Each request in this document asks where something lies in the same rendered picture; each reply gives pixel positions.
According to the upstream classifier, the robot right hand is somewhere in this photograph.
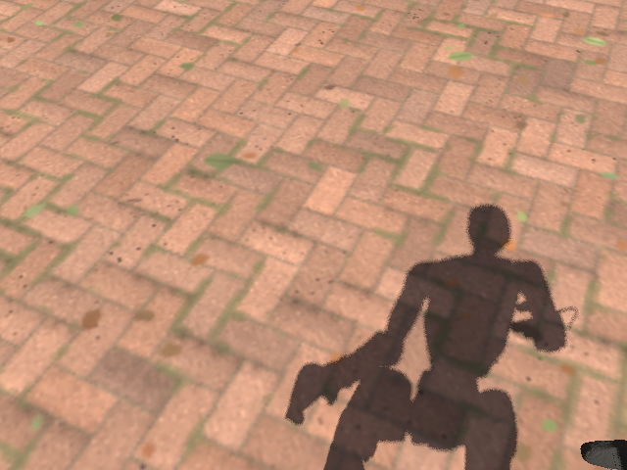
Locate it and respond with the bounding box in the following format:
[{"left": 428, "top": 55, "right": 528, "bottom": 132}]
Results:
[{"left": 580, "top": 440, "right": 627, "bottom": 470}]

